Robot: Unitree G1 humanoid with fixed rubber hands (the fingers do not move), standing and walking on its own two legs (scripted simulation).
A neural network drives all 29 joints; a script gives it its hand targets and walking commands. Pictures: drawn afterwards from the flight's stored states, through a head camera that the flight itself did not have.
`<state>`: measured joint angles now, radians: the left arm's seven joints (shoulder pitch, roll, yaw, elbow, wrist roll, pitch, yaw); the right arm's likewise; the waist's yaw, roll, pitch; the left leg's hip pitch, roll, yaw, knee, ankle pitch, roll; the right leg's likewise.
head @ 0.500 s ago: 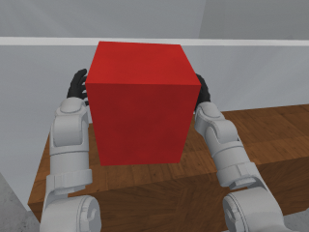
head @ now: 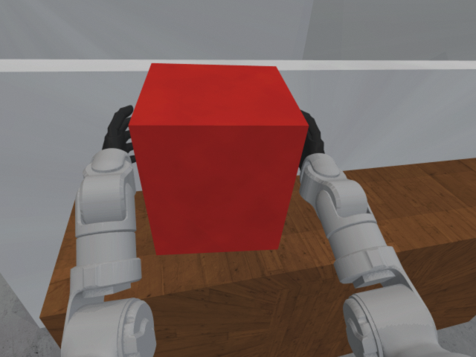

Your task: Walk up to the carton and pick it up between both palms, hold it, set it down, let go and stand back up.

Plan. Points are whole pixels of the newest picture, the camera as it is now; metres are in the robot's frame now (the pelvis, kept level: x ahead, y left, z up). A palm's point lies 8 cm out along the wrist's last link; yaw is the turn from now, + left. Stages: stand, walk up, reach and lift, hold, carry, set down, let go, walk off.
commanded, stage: hold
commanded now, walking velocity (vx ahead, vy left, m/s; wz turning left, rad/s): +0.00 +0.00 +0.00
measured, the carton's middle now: (216, 159) +0.40 +0.01 +0.21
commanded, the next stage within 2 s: none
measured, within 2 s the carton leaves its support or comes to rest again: neither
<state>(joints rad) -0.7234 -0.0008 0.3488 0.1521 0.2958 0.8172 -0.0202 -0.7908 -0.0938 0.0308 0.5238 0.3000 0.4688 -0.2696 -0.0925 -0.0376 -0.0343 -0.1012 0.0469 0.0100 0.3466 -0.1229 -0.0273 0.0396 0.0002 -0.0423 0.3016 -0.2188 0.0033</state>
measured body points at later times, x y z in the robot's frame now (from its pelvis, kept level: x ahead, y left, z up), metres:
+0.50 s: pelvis +0.00 +0.00 +0.00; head -0.07 +0.02 +0.44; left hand +0.37 +0.16 +0.24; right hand +0.37 -0.14 +0.24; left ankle +0.05 +0.13 -0.75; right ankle -0.02 -0.12 -0.75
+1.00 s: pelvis +0.00 +0.00 +0.00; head -0.07 +0.03 +0.44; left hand +0.38 +0.16 +0.24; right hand +0.38 -0.14 +0.24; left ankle +0.05 +0.14 -0.75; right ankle -0.02 -0.12 -0.75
